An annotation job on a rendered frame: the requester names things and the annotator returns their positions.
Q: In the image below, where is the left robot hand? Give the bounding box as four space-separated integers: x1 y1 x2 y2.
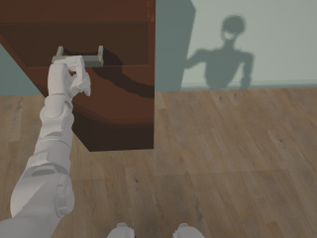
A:
48 56 91 101

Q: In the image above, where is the drawer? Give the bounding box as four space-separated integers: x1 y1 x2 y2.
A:
0 22 148 67

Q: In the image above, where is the handle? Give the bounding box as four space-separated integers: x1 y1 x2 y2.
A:
52 46 104 67

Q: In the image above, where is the robot right thigh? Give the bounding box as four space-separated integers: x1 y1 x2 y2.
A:
172 226 205 238

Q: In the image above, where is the left robot forearm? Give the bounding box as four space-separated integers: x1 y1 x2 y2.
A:
10 94 74 218

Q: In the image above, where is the robot left upper arm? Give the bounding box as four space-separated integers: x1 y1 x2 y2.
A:
0 173 75 238

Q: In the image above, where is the cabinet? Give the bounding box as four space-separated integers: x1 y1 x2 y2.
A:
0 0 157 152

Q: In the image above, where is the robot left shin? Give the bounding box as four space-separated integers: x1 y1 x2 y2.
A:
116 222 128 228

